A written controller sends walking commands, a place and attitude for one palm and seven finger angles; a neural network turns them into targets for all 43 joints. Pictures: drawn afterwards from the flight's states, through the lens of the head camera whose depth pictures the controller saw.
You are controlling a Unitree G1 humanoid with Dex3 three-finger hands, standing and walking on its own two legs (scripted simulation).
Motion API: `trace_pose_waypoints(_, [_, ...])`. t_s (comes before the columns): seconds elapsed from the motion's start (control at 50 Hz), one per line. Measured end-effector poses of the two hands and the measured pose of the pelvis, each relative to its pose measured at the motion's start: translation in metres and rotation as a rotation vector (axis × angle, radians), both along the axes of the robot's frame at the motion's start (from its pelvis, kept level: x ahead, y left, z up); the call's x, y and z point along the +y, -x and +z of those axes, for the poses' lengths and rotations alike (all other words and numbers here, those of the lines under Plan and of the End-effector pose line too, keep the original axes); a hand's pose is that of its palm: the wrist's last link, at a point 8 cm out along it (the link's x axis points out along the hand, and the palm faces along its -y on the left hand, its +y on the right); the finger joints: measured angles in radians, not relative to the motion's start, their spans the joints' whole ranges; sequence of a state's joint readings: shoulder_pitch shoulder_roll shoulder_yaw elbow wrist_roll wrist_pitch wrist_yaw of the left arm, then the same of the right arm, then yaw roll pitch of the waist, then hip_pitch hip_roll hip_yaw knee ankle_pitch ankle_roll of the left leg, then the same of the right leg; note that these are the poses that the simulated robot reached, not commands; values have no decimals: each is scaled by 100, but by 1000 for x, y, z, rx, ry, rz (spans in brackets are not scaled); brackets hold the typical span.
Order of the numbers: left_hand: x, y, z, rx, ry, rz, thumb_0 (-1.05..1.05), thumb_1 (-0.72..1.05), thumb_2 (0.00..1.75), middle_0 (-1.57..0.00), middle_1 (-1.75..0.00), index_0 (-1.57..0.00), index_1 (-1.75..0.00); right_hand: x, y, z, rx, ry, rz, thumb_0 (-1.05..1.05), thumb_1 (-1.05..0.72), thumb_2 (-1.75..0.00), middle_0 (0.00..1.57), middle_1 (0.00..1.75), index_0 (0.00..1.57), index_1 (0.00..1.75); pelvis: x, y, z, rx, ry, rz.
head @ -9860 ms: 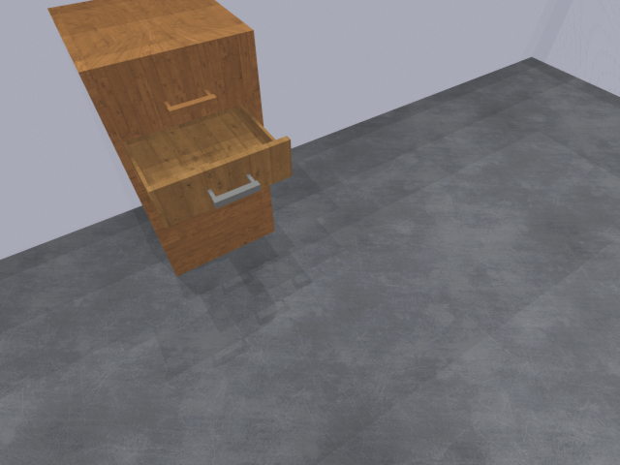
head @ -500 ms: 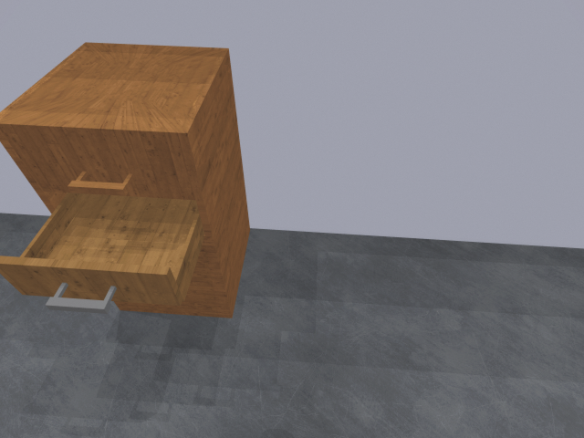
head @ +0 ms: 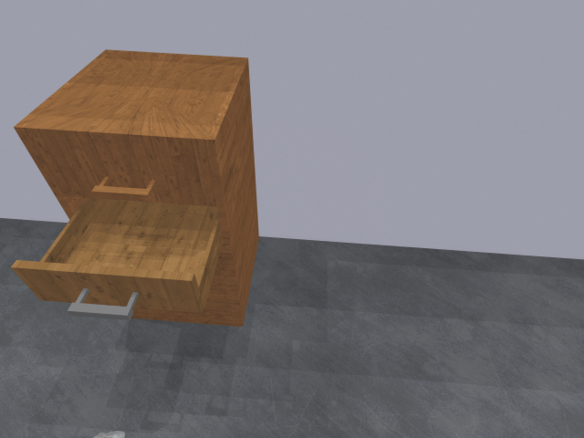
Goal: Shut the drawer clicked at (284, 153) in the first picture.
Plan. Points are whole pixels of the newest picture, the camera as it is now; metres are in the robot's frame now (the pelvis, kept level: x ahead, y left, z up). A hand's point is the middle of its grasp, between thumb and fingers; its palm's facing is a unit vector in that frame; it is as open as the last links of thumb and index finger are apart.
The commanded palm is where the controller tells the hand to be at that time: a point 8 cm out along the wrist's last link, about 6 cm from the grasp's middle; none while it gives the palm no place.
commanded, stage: look again from close up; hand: left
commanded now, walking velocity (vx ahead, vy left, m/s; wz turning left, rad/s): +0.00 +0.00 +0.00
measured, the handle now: (105, 303) +0.42 +0.43 -0.21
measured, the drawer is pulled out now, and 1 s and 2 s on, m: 0.22 0.22 0.22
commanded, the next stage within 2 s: none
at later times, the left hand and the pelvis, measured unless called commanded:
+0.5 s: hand out of the picture +0.05 +0.23 -0.16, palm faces -0.02 -0.96 -0.29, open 7.4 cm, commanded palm none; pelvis +0.01 +0.00 +0.01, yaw +0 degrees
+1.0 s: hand out of the picture +0.02 +0.17 -0.17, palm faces -0.01 -0.98 -0.22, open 7.4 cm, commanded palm none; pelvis +0.00 -0.01 +0.01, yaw +0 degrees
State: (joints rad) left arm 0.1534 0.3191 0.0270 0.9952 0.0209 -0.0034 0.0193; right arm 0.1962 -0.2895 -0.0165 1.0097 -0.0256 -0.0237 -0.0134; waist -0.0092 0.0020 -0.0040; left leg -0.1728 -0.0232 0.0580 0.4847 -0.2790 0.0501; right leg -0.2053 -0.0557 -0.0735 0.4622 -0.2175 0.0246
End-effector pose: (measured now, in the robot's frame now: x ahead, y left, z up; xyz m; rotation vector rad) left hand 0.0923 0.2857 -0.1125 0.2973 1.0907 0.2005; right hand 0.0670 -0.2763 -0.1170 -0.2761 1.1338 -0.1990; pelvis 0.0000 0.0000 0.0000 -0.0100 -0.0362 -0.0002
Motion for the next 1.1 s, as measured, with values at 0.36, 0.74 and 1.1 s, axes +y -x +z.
trace_pose_waypoints(0.36, [5,25,-4,115,7,4,0,91,90,-20,-30,-20,-29,-3,-27,7,11,18,50,0,-90,-90,20,30,21,30,6,-4,5,-7,-7,3])
trace_pose_waypoints(0.74, [-41,67,-21,231,88,37,0,90,90,-20,-30,-20,-29,11,25,-10,163,-53,-9,0,-90,-90,20,30,21,30,-7,-6,7,-12,-6,5])
trace_pose_waypoints(1.1, [-72,88,-28,252,137,46,0,91,90,-20,-30,-20,-29,31,64,-19,217,-116,-60,0,-91,-90,20,30,20,30,-14,0,7,-13,-6,-5])
